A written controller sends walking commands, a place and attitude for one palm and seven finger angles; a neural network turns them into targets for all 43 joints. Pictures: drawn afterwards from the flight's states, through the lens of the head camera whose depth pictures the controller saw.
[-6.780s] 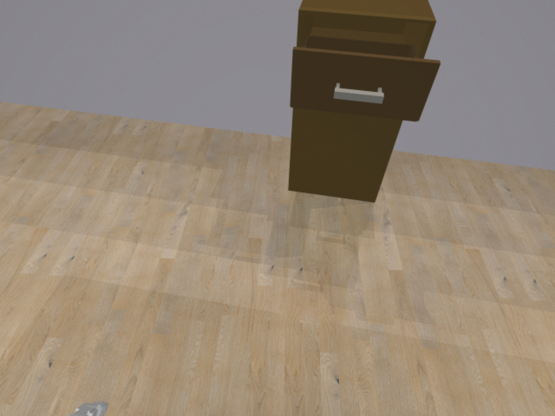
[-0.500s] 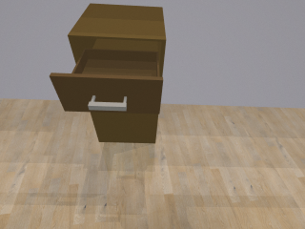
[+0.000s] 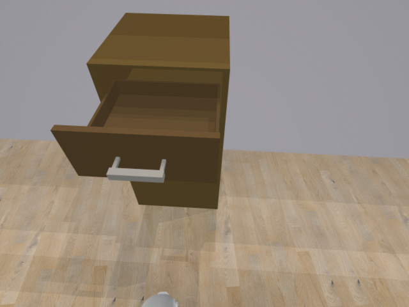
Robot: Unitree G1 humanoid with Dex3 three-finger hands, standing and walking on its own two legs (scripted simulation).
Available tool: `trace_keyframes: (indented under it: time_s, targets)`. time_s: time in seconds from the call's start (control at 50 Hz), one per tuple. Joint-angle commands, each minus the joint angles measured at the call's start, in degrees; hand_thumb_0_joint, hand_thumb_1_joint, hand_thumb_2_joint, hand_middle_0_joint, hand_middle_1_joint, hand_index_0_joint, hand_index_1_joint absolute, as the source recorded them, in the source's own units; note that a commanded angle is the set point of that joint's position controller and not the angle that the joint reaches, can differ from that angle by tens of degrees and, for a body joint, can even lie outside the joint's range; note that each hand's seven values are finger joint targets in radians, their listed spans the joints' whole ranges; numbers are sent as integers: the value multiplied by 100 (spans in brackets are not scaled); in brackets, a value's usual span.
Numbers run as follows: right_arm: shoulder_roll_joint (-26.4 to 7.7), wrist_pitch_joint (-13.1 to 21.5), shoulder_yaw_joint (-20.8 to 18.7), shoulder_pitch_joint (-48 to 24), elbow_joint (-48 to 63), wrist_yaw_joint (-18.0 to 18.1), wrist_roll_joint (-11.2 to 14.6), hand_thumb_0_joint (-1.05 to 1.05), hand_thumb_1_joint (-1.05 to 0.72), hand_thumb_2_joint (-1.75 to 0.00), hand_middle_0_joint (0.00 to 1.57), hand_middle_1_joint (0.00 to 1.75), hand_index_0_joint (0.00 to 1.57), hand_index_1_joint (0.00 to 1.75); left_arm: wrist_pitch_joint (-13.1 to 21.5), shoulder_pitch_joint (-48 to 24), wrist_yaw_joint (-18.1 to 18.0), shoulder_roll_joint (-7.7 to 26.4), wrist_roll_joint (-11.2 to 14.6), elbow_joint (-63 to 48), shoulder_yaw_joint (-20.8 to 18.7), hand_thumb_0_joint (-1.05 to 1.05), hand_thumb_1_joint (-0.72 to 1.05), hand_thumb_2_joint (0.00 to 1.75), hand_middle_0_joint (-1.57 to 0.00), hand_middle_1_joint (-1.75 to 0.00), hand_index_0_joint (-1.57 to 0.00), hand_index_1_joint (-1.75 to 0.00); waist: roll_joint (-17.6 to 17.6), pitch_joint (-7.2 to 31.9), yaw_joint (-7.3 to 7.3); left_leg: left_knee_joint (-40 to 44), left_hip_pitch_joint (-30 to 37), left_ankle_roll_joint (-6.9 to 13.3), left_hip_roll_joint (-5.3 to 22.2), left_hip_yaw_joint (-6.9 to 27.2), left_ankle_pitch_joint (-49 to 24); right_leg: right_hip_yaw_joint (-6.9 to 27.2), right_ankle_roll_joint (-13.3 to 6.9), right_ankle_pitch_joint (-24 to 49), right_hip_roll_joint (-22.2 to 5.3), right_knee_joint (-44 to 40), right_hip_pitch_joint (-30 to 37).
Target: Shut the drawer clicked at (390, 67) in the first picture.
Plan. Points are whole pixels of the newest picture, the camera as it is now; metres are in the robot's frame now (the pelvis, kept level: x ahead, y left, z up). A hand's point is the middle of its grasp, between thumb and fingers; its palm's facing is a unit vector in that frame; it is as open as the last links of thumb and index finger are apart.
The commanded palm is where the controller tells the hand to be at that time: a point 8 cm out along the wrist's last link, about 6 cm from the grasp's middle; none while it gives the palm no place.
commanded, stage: take the last steps up to it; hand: left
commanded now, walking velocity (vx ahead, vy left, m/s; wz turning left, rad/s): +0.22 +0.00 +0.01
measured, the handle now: (138, 168) +0.43 +0.21 -0.02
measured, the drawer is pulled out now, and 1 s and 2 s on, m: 0.30 0.30 0.30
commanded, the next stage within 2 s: come to a stop and stand still in 0.18 s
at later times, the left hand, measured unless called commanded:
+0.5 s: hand (124, 289) +0.19 +0.21 -0.18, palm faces +0.02 -0.97 -0.24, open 7.3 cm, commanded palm none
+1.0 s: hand out of the picture +0.14 +0.25 -0.18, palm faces -0.06 -0.96 -0.26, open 7.4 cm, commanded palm none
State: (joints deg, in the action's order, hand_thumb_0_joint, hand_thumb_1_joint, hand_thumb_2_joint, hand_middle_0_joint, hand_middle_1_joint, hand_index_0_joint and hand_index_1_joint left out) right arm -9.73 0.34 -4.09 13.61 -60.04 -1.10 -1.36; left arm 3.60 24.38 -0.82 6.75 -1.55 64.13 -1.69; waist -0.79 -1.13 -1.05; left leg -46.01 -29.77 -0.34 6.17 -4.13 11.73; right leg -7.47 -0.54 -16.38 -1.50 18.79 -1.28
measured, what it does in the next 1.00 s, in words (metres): walks ahead: left foot, then right foot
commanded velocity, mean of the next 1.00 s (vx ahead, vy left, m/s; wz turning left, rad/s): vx -0.04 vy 0.01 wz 0.00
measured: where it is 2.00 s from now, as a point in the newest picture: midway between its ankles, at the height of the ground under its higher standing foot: outside the picture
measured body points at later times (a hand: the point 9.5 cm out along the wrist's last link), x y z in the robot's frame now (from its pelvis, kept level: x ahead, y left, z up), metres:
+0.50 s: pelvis +0.13 +0.02 -0.01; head +0.13 +0.02 +0.44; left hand +0.19 +0.26 -0.16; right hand +0.15 -0.20 -0.17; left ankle +0.13 +0.13 -0.74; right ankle +0.18 -0.10 -0.75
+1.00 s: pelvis +0.11 +0.06 -0.02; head +0.11 +0.04 +0.43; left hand +0.15 +0.30 -0.16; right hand +0.15 -0.18 -0.17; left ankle +0.10 +0.15 -0.74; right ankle +0.13 -0.07 -0.74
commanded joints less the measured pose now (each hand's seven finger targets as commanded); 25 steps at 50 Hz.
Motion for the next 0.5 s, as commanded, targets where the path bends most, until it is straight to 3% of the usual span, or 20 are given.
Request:
trace_keyframes:
  time_s: [0.0, 0.02, 0.04, 0.06, 0.08, 0.1, 0.12, 0.14, 0.16, 0.18, 0.2, 0.24, 0.26, 0.3, 0.36, 0.4, 0.42, 0.44, 0.46, 0.48]
  targets:
    - [-73, 210, 69, -520, 493, -62, 35, 0, -90, -90, 20, 30, 20, 30, 67, 296, -62, 935, -2, -83, -188, 0, 90, 90, -20, -30, -20, -30, 939, -589, -82, 781, 515, 86, -210, -212, 75, 807, -694, 1755, -1405, -474, -618]
    - [-122, 235, 65, -358, 449, -35, 29, 0, -90, -90, 20, 30, 20, 30, 44, 244, -70, 914, 8, -70, -200, 0, 90, 90, -20, -30, -20, -30, 905, -552, 35, 1112, 917, 115, -290, -258, 8, 709, -620, 1856, -1326, -214, -682]
    - [-218, 269, 52, 73, 304, 11, 9, 0, -90, -90, 20, 30, 20, 30, 21, 187, -69, 913, 24, -64, -209, 0, 90, 90, -20, -30, -20, -30, 717, -363, 244, 1541, 1634, 131, -448, -380, -214, 526, -513, 2061, -1140, 379, -820]
    - [-459, 316, 2, 750, 84, 71, -24, 0, -90, -90, 20, 30, 20, 30, 3, 261, -65, 778, 44, -48, -186, 0, 90, 90, -20, -30, -20, -30, 196, 117, 492, 1914, 2678, 197, -327, -192, -454, 363, -378, 2118, -913, 1492, -1044]
    - [-1089, 367, -125, 1384, -42, 157, -89, 0, -90, -90, 20, 30, 20, 30, -17, 609, -44, 497, 99, -97, -156, 0, 90, 90, -20, -30, -20, -30, -1066, 824, 611, 2044, 3959, 647, 1081, 1427, -1156, 4, -104, 316, -310, 2988, -2149]
    - [-1502, 307, -169, 1815, -86, 197, 1, 0, -90, -90, 20, 30, 20, 30, -15, 535, -37, 409, 98, -267, -89, 0, 90, 90, -20, -30, -20, -30, -1602, 1080, 664, 2545, 4165, 1174, 2032, 2637, -2045, 124, -10, -1916, 83, 4447, -2792]
    - [-1350, 283, -133, 1501, -71, 223, 25, 0, -90, -90, 20, 30, 20, 30, -43, 271, -78, 518, 69, -300, -119, 0, 90, 90, -20, -30, -20, -30, -1075, 939, 612, 2792, 3617, 1278, 2049, 2426, -1307, 503, -103, -1881, -81, 5039, -2950]
    - [-1142, 290, -103, 1046, 48, 250, 21, 0, -90, -90, 20, 30, 20, 30, -58, -38, -62, 436, 71, -319, -129, 0, 90, 90, -20, -30, -20, -30, -1049, 401, 531, 3011, 2923, 1279, 1896, 2209, -715, 591, -80, -1422, -291, 5333, -3200]
    - [-787, 301, -24, 692, 119, 253, 20, 0, -90, -90, 20, 30, 20, 30, -86, -239, -10, 476, 46, -311, -158, 0, 90, 90, -20, -30, -20, -30, -825, -150, 426, 3238, 2278, 1177, 1644, 1871, -379, 660, -40, -996, -481, 5313, -3225]
    - [-553, 327, 51, 471, 152, 256, 15, 0, -90, -90, 20, 30, 20, 30, -128, -223, 29, 402, 17, -278, -159, 0, 90, 90, -20, -30, -20, -30, -642, -395, 258, 3365, 1793, 1047, 1436, 1494, -418, 663, 0, -728, -571, 5072, -3030]
    - [-441, 370, 89, 338, 150, 264, 29, 0, -90, -90, 20, 30, 20, 30, -173, -86, 49, 320, 9, -216, -144, 0, 90, 90, -20, -30, -20, -30, -556, -439, 110, 3429, 1496, 951, 1273, 1164, -608, 620, 32, -513, -596, 4857, -2757]
    - [-402, 388, 87, 252, 184, 268, 25, 0, -90, -90, 20, 30, 20, 30, -265, 136, 45, 226, 6, -199, -152, 0, 90, 90, -20, -30, -20, -30, -611, -231, -42, 3474, 1373, 944, 1091, 709, -745, 539, 92, -333, -575, 4377, -2477]
    - [-386, 376, 61, 233, 234, 269, 20, 0, -90, -90, 20, 30, 20, 30, -305, 126, 39, 202, -3, -246, -152, 0, 90, 90, -20, -30, -20, -30, -534, -209, -51, 3505, 1333, 986, 1067, 630, -701, 511, 121, -264, -579, 4083, -2440]
    - [-339, 345, 114, 157, 256, 287, 26, 0, -90, -90, 20, 30, 20, 30, -345, -51, 2, 144, 14, -338, -110, 0, 90, 90, -20, -30, -20, -30, -342, -319, -84, 3440, 1122, 970, 985, 477, -1352, 552, 185, -46, -558, 3366, -2149]
    - [-470, 252, 128, 27, 216, 319, 12, 0, -90, -90, 20, 30, 20, 30, -395, -159, -69, 175, 26, -386, -41, 0, 90, 90, -20, -30, -20, -30, -490, -167, -82, 2998, 1340, 946, 954, 353, -1958, 413, 263, 100, -388, 2257, -1569]
    - [-474, 168, 107, 41, 111, 329, 29, 0, -90, -90, 20, 30, 20, 30, -395, -160, -95, 324, 23, -381, -60, 0, 90, 90, -20, -30, -20, -30, -495, -236, -126, 2684, 1304, 778, 805, 329, -1757, 344, 263, 475, -293, 1504, -1184]
    - [-457, 136, 101, 19, 88, 326, 49, 0, -90, -90, 20, 30, 20, 30, -385, -143, -107, 470, 17, -364, -77, 0, 90, 90, -20, -30, -20, -30, -414, -262, -176, 2480, 1249, 602, 654, 282, -1479, 374, 251, 926, -314, 1035, -956]
    - [-372, 109, 100, 66, 68, 315, 76, 0, -90, -90, 20, 30, 20, 30, -346, -155, -122, 716, 3, -398, -98, 0, 90, 90, -20, -30, -20, -30, -113, -237, -165, 2178, 1282, 333, 343, 161, -1007, 769, 172, 1721, -508, 654, -900]
    - [-248, 65, 92, 233, 80, 290, 110, 0, -90, -90, 20, 30, 20, 30, -317, -361, -134, 966, -7, -476, -115, 0, 90, 90, -20, -30, -20, -30, 203, -253, 4, 1976, 1213, 123, -14, 41, -212, 1268, -46, 2569, -907, 615, -1016]
    - [-175, 3, 95, 399, 53, 252, 119, 0, -90, -90, 20, 30, 20, 30, -325, -572, -125, 1145, 12, -551, -131, 0, 90, 90, -20, -30, -20, -30, 246, -189, 125, 1870, 1335, 25, -228, -41, 351, 1450, -294, 2867, -1280, 610, -1215]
